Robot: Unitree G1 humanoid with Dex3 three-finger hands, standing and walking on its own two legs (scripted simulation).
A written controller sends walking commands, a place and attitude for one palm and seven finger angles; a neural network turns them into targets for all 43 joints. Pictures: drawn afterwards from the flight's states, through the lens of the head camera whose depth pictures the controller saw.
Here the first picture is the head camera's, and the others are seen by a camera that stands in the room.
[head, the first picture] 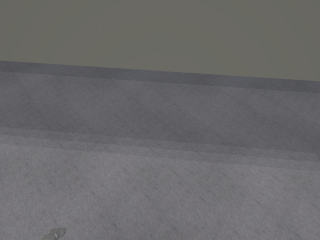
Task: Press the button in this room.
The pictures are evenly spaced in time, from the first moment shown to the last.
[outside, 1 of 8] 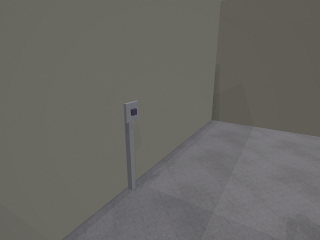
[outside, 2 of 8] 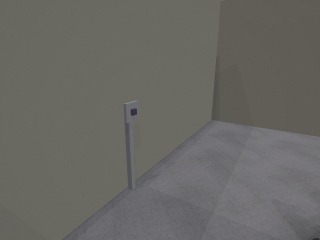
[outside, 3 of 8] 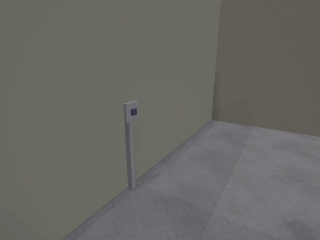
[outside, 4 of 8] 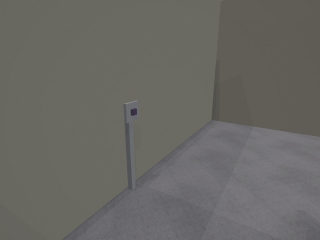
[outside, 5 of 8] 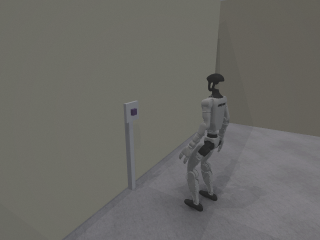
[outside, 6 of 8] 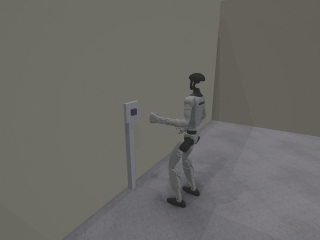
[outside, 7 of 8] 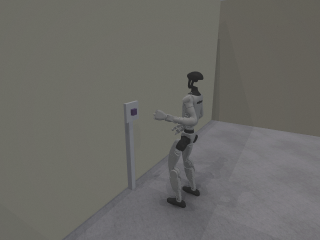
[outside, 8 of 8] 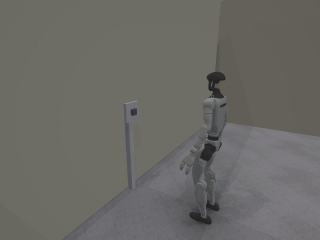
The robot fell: no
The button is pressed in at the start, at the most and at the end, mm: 0 13 0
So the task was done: yes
